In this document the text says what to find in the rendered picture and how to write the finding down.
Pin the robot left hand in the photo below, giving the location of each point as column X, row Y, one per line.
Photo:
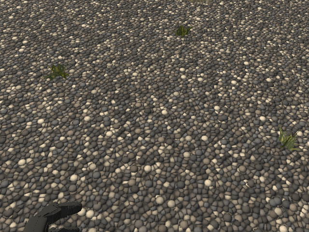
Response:
column 50, row 214

